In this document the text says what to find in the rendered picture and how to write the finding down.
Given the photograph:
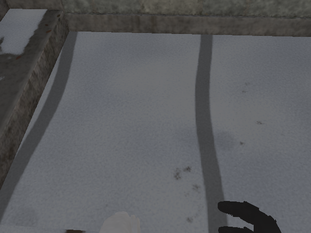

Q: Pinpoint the robot right hand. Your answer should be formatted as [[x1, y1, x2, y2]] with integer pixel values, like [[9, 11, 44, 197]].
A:
[[218, 201, 282, 233]]

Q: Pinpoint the robot left thigh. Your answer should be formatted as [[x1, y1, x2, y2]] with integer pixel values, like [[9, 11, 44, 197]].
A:
[[99, 214, 141, 233]]

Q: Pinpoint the robot left shin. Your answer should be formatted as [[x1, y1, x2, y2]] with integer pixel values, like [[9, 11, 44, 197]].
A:
[[103, 211, 129, 224]]

